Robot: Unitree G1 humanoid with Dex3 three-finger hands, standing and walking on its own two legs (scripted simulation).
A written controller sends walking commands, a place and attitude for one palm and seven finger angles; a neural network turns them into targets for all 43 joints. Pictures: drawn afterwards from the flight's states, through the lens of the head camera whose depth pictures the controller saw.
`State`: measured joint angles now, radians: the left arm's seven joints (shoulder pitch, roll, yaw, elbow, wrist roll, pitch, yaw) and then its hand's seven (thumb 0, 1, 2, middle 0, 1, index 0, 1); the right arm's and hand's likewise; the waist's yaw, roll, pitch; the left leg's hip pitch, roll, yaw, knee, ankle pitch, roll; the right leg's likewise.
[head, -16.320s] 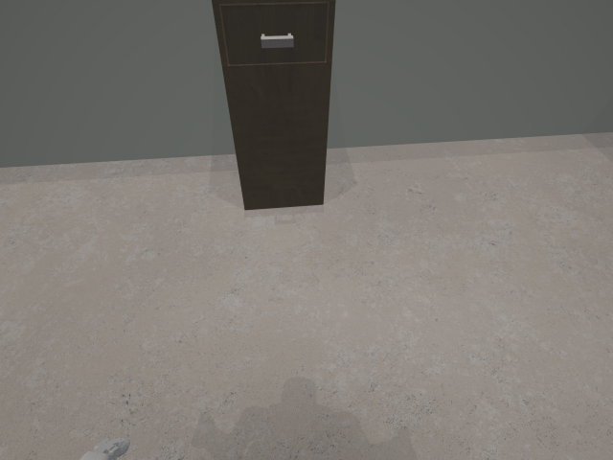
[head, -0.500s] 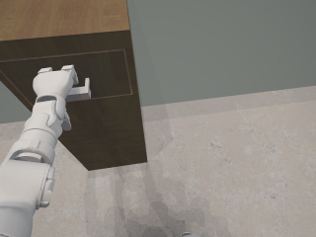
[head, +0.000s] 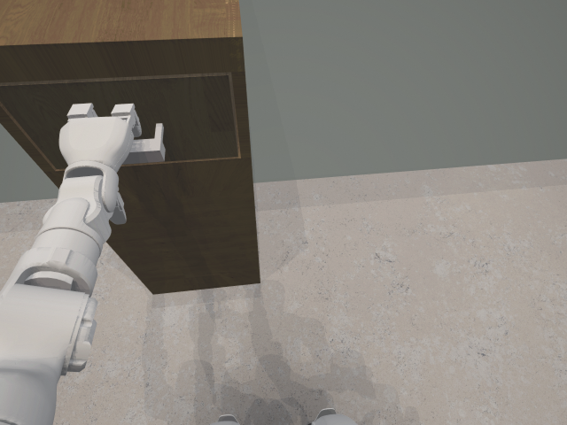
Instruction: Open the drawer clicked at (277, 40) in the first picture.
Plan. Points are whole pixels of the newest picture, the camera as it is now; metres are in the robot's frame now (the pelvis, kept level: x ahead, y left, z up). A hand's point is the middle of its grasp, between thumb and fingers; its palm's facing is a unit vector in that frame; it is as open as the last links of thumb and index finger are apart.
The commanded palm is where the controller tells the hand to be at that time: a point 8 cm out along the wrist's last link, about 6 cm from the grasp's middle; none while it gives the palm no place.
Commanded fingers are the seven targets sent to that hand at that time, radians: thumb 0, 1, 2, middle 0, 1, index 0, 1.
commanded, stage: lower the fingers behind the handle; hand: left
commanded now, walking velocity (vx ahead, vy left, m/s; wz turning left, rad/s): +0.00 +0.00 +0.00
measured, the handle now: (131, 141) +0.54 +0.23 +0.05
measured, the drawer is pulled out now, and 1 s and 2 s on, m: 0.00 0.00 0.00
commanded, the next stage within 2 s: lift the fingers back up to retry in 0.34 s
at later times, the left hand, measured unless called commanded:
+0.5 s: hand (111, 166) +0.49 +0.24 +0.05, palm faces -0.01 +0.01 -1.00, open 13.8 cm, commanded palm +0.46 +0.25 +0.09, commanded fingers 0.00 -0.50 0.30 -0.30 -1.20 -0.30 -1.20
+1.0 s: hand (88, 144) +0.49 +0.26 +0.09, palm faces -0.01 -0.01 -1.00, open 13.8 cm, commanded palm +0.47 +0.25 +0.16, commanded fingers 0.00 -0.50 0.30 -0.30 -1.20 -0.30 -1.20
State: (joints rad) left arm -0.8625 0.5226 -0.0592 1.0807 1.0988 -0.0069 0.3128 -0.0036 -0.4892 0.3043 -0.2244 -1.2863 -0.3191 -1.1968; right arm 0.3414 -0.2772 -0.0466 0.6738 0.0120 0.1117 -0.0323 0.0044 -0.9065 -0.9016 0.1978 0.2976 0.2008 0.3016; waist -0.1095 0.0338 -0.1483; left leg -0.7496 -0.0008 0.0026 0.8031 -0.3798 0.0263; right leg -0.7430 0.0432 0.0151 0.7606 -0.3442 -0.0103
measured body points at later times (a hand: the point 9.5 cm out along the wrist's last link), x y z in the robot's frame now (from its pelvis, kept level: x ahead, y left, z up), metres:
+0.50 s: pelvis -0.01 +0.00 +0.00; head +0.09 +0.00 +0.44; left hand +0.48 +0.24 +0.11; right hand +0.00 -0.27 -0.13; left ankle -0.01 +0.10 -0.70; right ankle +0.00 -0.12 -0.70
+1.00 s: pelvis +0.02 +0.01 +0.01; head +0.09 +0.01 +0.46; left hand +0.49 +0.26 +0.15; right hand +0.05 -0.26 -0.12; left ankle -0.01 +0.10 -0.70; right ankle +0.00 -0.12 -0.70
